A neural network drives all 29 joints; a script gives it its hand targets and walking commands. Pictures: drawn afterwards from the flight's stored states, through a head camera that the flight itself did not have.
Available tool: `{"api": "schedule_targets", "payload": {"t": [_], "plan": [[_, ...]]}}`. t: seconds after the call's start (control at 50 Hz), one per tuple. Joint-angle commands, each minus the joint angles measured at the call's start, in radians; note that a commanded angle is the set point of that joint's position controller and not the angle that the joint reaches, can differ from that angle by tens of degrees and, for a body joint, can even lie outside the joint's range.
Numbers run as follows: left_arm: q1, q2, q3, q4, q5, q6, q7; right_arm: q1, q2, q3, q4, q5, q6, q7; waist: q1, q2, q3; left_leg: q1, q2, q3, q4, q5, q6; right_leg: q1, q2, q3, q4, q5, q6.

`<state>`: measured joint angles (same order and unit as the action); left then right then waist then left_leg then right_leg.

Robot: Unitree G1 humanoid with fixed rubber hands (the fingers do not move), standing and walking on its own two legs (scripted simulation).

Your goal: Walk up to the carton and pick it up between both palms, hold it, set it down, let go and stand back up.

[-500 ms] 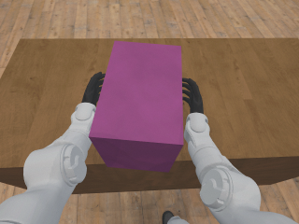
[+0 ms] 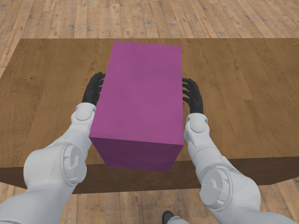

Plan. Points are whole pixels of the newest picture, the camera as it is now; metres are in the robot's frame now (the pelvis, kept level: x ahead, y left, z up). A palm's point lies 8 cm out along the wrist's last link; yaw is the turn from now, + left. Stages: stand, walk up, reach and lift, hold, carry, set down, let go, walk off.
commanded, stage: reach and lift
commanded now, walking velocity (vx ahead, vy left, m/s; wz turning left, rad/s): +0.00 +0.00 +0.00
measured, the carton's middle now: (142, 109) +0.43 +0.02 -0.01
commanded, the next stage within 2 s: none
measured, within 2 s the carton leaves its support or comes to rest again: leaves its support in 0.92 s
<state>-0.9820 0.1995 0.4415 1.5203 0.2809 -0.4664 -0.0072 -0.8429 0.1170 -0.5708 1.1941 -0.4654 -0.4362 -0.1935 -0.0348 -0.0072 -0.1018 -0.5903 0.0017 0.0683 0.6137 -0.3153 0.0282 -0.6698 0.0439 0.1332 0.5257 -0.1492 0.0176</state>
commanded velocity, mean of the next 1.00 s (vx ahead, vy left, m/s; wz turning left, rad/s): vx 0.00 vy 0.00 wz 0.00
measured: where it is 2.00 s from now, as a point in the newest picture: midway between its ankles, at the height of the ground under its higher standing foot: outside the picture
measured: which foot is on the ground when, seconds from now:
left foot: down 0.00-1.00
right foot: down 0.00-1.00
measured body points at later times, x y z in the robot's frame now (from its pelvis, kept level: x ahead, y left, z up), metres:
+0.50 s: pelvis +0.00 +0.00 +0.00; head +0.09 +0.01 +0.44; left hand +0.45 +0.17 +0.03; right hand +0.42 -0.12 +0.03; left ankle -0.02 +0.09 -0.72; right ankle +0.05 -0.14 -0.72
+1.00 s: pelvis +0.00 +0.00 +0.00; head +0.07 +0.00 +0.45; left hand +0.43 +0.16 +0.04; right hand +0.41 -0.12 +0.04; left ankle -0.02 +0.09 -0.72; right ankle +0.05 -0.14 -0.72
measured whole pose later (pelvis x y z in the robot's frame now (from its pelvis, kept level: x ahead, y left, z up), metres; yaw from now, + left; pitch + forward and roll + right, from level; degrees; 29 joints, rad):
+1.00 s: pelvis +0.00 +0.00 +0.00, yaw +0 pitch +15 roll -1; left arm -0.93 0.16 0.18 1.52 0.07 -0.49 0.09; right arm -0.79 0.09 -0.36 1.20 -0.19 -0.42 -0.23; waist -0.02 0.01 -0.13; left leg -0.56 0.00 0.07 0.61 -0.31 0.03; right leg -0.64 0.04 0.13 0.52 -0.15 0.02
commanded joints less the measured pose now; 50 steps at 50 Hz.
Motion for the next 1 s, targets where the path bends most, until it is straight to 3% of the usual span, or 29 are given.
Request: {"api": "schedule_targets", "payload": {"t": [0.0, 0.02, 0.08, 0.1, 0.12, 0.14, 0.16, 0.18, 0.2, 0.22, 0.24, 0.28, 0.34, 0.4, 0.42, 0.44, 0.48, 0.5, 0.52, 0.6, 0.64, 0.68, 0.76, 0.78, 0.82, 0.86, 0.9, 0.92, 0.98], "plan": [[-0.396, -0.565, -0.092, -0.055, 0.063, -0.033, -0.084, -0.290, 0.642, 0.205, 0.171, -0.085, -0.018, 0.167, 0.022, 0.104, -0.485, 0.039, 0.010, -0.005, -0.078, 0.350, -0.061, 0.484, -0.035, -0.206, -0.028, 0.161, -0.034], [-0.436, -0.583, -0.113, -0.080, 0.050, -0.037, -0.082, -0.298, 0.649, 0.197, 0.160, -0.097, -0.019, 0.164, 0.004, 0.100, -0.544, 0.046, 0.016, -0.014, -0.069, 0.346, -0.061, 0.478, -0.038, -0.191, -0.024, 0.163, -0.031], [-0.366, -0.579, -0.083, -0.033, 0.061, -0.034, -0.085, -0.294, 0.665, 0.215, 0.153, -0.074, -0.027, 0.160, 0.024, 0.039, -0.509, 0.025, 0.004, 0.011, -0.061, 0.375, -0.058, 0.495, -0.035, -0.198, -0.007, 0.231, -0.028], [-0.398, -0.580, -0.087, -0.023, 0.066, -0.030, -0.083, -0.299, 0.647, 0.233, 0.177, -0.067, -0.018, 0.162, 0.020, 0.087, -0.508, 0.017, 0.010, 0.000, -0.077, 0.358, -0.063, 0.501, -0.041, -0.197, -0.012, 0.210, -0.034], [-0.388, -0.582, -0.075, -0.007, 0.061, -0.024, -0.092, -0.275, 0.643, 0.219, 0.193, -0.079, -0.012, 0.161, 0.017, 0.071, -0.459, 0.016, 0.012, -0.004, -0.083, 0.304, -0.056, 0.503, -0.041, -0.200, -0.021, 0.170, -0.029], [-0.375, -0.562, -0.064, -0.012, 0.085, -0.025, -0.093, -0.294, 0.661, 0.216, 0.167, -0.078, -0.012, 0.160, 0.055, 0.071, -0.470, -0.005, 0.013, 0.018, -0.087, 0.296, -0.048, 0.522, -0.046, -0.183, -0.022, 0.160, -0.033], [-0.404, -0.578, -0.107, -0.030, 0.051, -0.030, -0.084, -0.296, 0.632, 0.228, 0.147, -0.073, -0.022, 0.162, -0.004, 0.057, -0.494, -0.005, 0.013, -0.002, -0.081, 0.322, -0.056, 0.499, -0.032, -0.197, -0.009, 0.189, -0.032], [-0.420, -0.586, -0.107, -0.072, 0.045, -0.039, -0.082, -0.287, 0.654, 0.227, 0.163, -0.086, -0.020, 0.161, 0.024, 0.065, -0.506, 0.012, 0.004, 0.000, -0.070, 0.349, -0.061, 0.517, -0.037, -0.197, -0.008, 0.211, -0.032], [-0.414, -0.592, -0.108, -0.039, 0.034, -0.038, -0.085, -0.310, 0.642, 0.238, 0.171, -0.064, -0.027, 0.160, 0.009, 0.069, -0.506, 0.020, 0.012, -0.006, -0.068, 0.369, -0.055, 0.486, -0.031, -0.208, -0.001, 0.195, -0.028], [-0.389, -0.562, -0.079, 0.022, 0.062, -0.031, -0.095, -0.296, 0.643, 0.241, 0.169, -0.081, -0.020, 0.161, 0.039, 0.044, -0.467, 0.014, 0.004, 0.010, -0.083, 0.324, -0.040, 0.523, -0.042, -0.189, -0.024, 0.194, -0.028], [-0.416, -0.578, -0.105, -0.040, 0.058, -0.030, -0.086, -0.316, 0.648, 0.245, 0.137, -0.070, -0.021, 0.162, 0.023, 0.067, -0.493, 0.023, 0.004, 0.002, -0.080, 0.319, -0.053, 0.500, -0.037, -0.207, -0.014, 0.180, -0.026], [-0.428, -0.557, -0.095, -0.039, 0.061, -0.045, -0.079, -0.316, 0.658, 0.260, 0.143, -0.069, -0.026, 0.162, 0.062, 0.075, -0.505, 0.024, 0.005, 0.018, -0.076, 0.356, -0.060, 0.537, -0.045, -0.202, -0.006, 0.217, -0.025], [-0.400, -0.612, -0.136, -0.034, 0.046, -0.049, -0.070, -0.276, 0.638, 0.287, 0.185, -0.043, -0.051, 0.156, 0.024, 0.088, -0.516, 0.118, 0.011, -0.014, -0.072, 0.448, -0.074, 0.480, -0.026, -0.205, -0.027, 0.206, -0.033], [-0.382, -0.602, -0.143, -0.056, 0.047, -0.059, -0.070, -0.301, 0.659, 0.326, 0.162, -0.029, -0.064, 0.162, 0.069, 0.096, -0.532, 0.150, 0.007, -0.009, -0.073, 0.477, -0.058, 0.477, -0.026, -0.196, -0.039, 0.223, -0.035], [-0.421, -0.622, -0.164, -0.095, 0.036, -0.069, -0.065, -0.331, 0.659, 0.329, 0.129, -0.033, -0.085, 0.160, 0.064, 0.080, -0.596, 0.168, 0.015, -0.010, -0.056, 0.558, -0.068, 0.485, -0.017, -0.202, -0.026, 0.274, -0.030], [-0.406, -0.637, -0.170, -0.050, 0.039, -0.076, -0.071, -0.301, 0.648, 0.332, 0.163, -0.043, -0.089, 0.150, 0.023, 0.066, -0.595, 0.151, 0.011, -0.018, -0.040, 0.583, -0.082, 0.494, -0.018, -0.205, -0.022, 0.310, -0.030], [-0.445, -0.636, -0.174, -0.070, 0.048, -0.090, -0.066, -0.313, 0.656, 0.321, 0.182, -0.050, -0.100, 0.152, 0.056, 0.109, -0.585, 0.138, 0.007, -0.014, -0.058, 0.524, -0.070, 0.476, -0.020, -0.188, -0.032, 0.240, -0.034], [-0.412, -0.637, -0.173, -0.065, 0.035, -0.095, -0.063, -0.286, 0.663, 0.357, 0.189, -0.031, -0.090, 0.156, 0.063, 0.096, -0.596, 0.158, 0.008, -0.012, -0.066, 0.529, -0.063, 0.511, -0.025, -0.192, -0.038, 0.265, -0.032], [-0.498, -0.665, -0.226, -0.147, 0.009, -0.106, -0.056, -0.327, 0.646, 0.350, 0.161, -0.040, -0.111, 0.153, 0.043, 0.118, -0.651, 0.184, 0.015, -0.024, -0.048, 0.564, -0.090, 0.478, -0.018, -0.208, -0.025, 0.284, -0.040], [-0.378, -0.629, -0.202, -0.068, 0.020, -0.084, -0.059, -0.314, 0.613, 0.394, 0.180, -0.001, -0.093, 0.150, 0.074, 0.085, -0.578, 0.241, 0.008, -0.017, -0.057, 0.562, -0.077, 0.423, -0.010, -0.219, -0.056, 0.212, -0.041], [-0.415, -0.665, -0.246, -0.093, -0.017, -0.110, -0.054, -0.325, 0.628, 0.407, 0.181, 0.002, -0.107, 0.149, 0.048, 0.081, -0.605, 0.204, 0.009, -0.018, -0.060, 0.551, -0.087, 0.444, -0.004, -0.208, -0.032, 0.236, -0.038], [-0.425, -0.663, -0.279, -0.116, -0.031, -0.119, -0.044, -0.343, 0.639, 0.464, 0.170, 0.038, -0.112, 0.154, 0.087, 0.100, -0.669, 0.236, 0.015, -0.025, -0.025, 0.647, -0.086, 0.432, -0.006, -0.204, -0.011, 0.298, -0.037], [-0.460, -0.687, -0.301, -0.149, -0.017, -0.100, -0.039, -0.295, 0.635, 0.471, 0.198, 0.051, -0.067, 0.147, 0.051, 0.137, -0.607, 0.253, 0.015, -0.042, -0.026, 0.599, -0.105, 0.408, -0.002, -0.198, -0.030, 0.222, -0.054], [-0.426, -0.693, -0.323, -0.145, -0.044, -0.100, -0.035, -0.313, 0.643, 0.514, 0.149, 0.074, -0.058, 0.152, 0.074, 0.114, -0.664, 0.250, 0.010, -0.044, -0.037, 0.566, -0.084, 0.441, -0.007, -0.205, -0.033, 0.213, -0.043], [-0.461, -0.698, -0.322, -0.133, -0.063, -0.098, -0.031, -0.378, 0.658, 0.538, 0.112, 0.103, -0.041, 0.149, 0.072, 0.054, -0.624, 0.218, 0.010, -0.033, -0.046, 0.511, -0.075, 0.446, -0.001, -0.191, -0.023, 0.191, -0.037], [-0.490, -0.720, -0.360, -0.185, -0.090, -0.105, -0.025, -0.402, 0.675, 0.564, 0.065, 0.128, -0.044, 0.147, 0.071, 0.082, -0.700, 0.222, 0.012, -0.037, -0.026, 0.554, -0.086, 0.445, 0.001, -0.197, -0.002, 0.254, -0.037], [-0.426, -0.760, -0.402, -0.157, -0.126, -0.090, -0.019, -0.365, 0.695, 0.621, 0.053, 0.168, -0.009, 0.156, 0.069, 0.111, -0.723, 0.240, 0.004, -0.044, -0.032, 0.522, -0.079, 0.450, -0.003, -0.199, -0.018, 0.204, -0.041], [-0.485, -0.775, -0.450, -0.224, -0.149, -0.104, -0.018, -0.370, 0.693, 0.617, 0.028, 0.168, -0.013, 0.150, 0.049, 0.129, -0.783, 0.261, 0.017, -0.055, -0.006, 0.573, -0.098, 0.447, 0.001, -0.193, -0.006, 0.249, -0.046], [-0.428, -0.804, -0.459, -0.221, -0.171, -0.084, -0.016, -0.341, 0.740, 0.696, -0.022, 0.220, 0.037, 0.135, 0.040, 0.072, -0.737, 0.196, 0.003, -0.062, -0.009, 0.536, -0.086, 0.542, -0.007, -0.177, 0.009, 0.316, -0.034]]}}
